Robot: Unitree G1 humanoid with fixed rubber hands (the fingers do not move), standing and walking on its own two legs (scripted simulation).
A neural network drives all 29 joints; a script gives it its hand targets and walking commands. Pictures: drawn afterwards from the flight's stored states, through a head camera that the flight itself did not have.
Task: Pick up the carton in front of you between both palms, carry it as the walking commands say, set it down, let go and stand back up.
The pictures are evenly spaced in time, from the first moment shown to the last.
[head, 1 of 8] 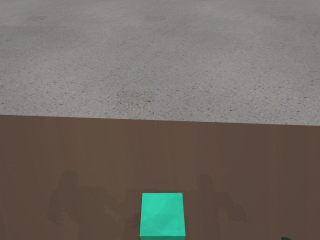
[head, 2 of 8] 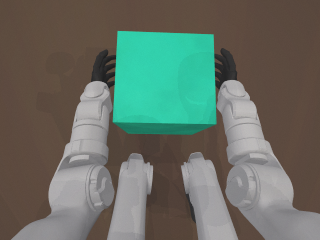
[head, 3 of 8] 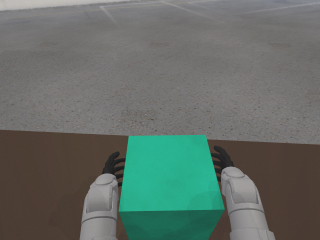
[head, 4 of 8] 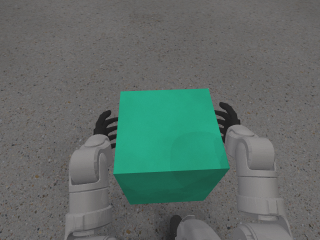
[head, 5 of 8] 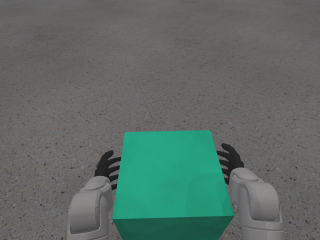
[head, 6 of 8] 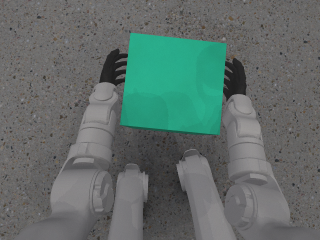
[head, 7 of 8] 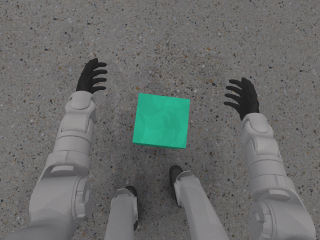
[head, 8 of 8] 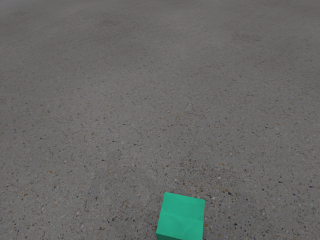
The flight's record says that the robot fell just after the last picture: no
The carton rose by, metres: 0.69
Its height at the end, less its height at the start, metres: -0.08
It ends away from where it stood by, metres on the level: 3.32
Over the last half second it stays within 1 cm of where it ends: yes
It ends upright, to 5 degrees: yes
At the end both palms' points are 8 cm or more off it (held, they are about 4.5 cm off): yes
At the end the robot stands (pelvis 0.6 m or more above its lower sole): yes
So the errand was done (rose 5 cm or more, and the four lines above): yes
